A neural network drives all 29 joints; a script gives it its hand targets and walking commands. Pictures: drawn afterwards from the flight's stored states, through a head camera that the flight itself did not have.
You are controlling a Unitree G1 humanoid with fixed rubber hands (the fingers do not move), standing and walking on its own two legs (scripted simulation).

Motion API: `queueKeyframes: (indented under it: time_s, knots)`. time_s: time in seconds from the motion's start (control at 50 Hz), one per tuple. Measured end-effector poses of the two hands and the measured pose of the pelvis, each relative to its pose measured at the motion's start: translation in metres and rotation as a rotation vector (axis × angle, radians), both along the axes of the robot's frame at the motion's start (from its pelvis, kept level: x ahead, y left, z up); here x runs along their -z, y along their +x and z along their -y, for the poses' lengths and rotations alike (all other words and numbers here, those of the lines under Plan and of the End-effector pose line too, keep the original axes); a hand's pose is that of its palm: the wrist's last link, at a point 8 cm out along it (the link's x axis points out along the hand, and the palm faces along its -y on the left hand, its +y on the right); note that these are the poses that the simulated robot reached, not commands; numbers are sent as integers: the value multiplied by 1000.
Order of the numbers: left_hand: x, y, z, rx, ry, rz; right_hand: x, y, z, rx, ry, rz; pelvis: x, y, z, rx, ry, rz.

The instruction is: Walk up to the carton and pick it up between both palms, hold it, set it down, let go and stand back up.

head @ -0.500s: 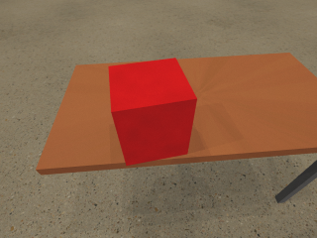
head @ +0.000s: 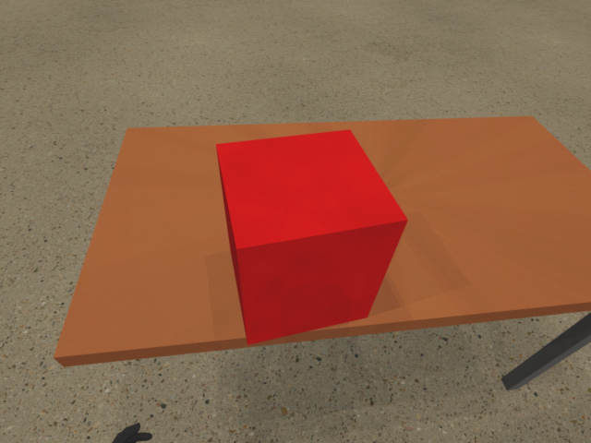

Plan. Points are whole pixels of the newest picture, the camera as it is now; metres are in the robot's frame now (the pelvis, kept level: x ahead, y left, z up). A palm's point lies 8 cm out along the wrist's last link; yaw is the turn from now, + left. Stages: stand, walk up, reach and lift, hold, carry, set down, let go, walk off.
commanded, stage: walk up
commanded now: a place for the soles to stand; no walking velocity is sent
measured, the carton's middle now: (298, 238) +0.42 +0.00 +0.04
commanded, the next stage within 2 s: reach and lift in 1.62 s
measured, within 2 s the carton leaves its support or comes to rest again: neither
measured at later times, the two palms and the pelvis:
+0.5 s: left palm out of the picture +0.09 +0.24 -0.10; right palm out of the picture +0.07 -0.29 -0.10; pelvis -0.01 -0.03 +0.00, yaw +3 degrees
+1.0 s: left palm out of the picture +0.05 +0.25 -0.10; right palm out of the picture +0.05 -0.28 -0.10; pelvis -0.02 -0.02 +0.00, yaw +5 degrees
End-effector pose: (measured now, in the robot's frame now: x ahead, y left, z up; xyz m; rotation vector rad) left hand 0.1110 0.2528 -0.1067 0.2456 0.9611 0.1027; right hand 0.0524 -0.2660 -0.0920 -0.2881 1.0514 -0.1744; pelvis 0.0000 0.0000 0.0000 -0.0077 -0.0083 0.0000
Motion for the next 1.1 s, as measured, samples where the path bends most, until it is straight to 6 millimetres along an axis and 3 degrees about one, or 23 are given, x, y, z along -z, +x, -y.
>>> queueKeyframes:
  time_s: [0.08, 0.18, 0.46, 0.8, 1.1]
  knots:
    - [-8, 19, 2, 6, 12, 31, 1, 13, 0, -17, 8, 20, -1, 6, 1, -6, 3, -5]
    - [-13, 21, 1, 4, 47, 12, 5, 20, 5, -28, 23, 24, -1, 6, 6, -14, 7, -3]
    - [-12, -17, 15, -55, 36, -15, 6, 18, 25, -64, 21, 28, -2, -7, 27, -41, 15, 20]
    - [-7, -57, 10, -87, 26, -56, 10, -18, 21, -61, 25, -40, -4, -21, 24, -63, 7, 16]
    - [-4, -67, 4, -117, 26, -80, 9, 4, 11, -101, 28, -25, -4, -15, 18, -90, 4, 1]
